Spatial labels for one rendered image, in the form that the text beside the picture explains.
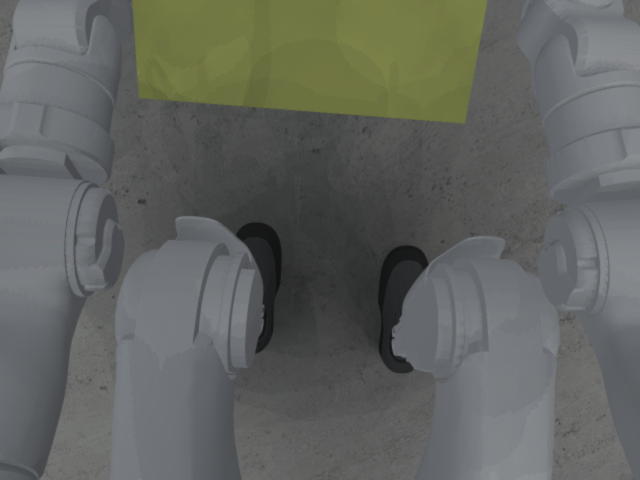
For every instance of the right robot foot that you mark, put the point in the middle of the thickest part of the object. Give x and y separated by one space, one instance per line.
402 266

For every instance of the carton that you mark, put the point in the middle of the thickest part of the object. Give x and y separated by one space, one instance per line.
405 59

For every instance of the left robot forearm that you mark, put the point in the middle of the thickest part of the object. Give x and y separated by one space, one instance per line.
60 87

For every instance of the robot left thigh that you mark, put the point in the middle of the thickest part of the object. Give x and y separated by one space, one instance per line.
198 319

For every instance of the right robot upper arm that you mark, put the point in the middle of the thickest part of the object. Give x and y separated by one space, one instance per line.
590 265

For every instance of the right robot forearm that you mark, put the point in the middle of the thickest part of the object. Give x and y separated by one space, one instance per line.
585 75

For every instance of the left robot upper arm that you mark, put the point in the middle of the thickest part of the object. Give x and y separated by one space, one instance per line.
60 240

